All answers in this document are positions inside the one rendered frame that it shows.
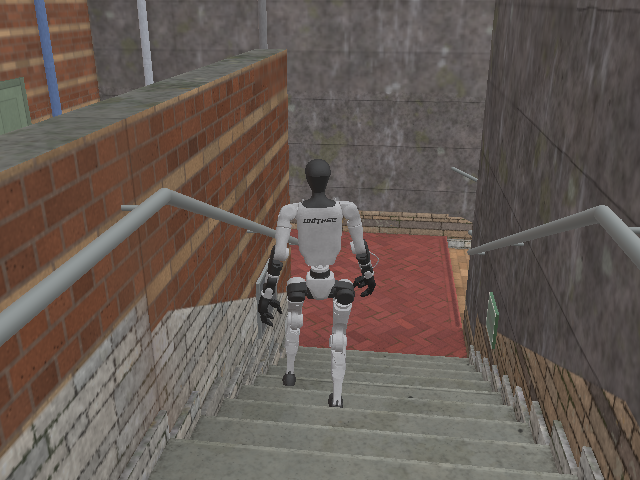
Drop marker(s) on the right robot forearm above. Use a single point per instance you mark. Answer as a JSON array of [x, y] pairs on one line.
[[365, 263]]

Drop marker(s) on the left robot forearm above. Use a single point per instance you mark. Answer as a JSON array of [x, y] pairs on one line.
[[272, 276]]

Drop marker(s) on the robot right hand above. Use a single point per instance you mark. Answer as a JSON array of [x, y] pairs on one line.
[[363, 282]]

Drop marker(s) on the right robot shin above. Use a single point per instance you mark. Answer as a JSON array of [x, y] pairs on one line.
[[338, 367]]

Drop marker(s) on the robot left foot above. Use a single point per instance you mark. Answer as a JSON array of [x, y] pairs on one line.
[[289, 379]]

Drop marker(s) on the left robot upper arm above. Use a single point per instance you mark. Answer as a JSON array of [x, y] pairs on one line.
[[283, 229]]

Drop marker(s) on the robot left hand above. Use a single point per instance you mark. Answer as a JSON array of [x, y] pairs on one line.
[[262, 309]]

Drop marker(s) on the right robot upper arm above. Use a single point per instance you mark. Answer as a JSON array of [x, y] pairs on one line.
[[350, 211]]

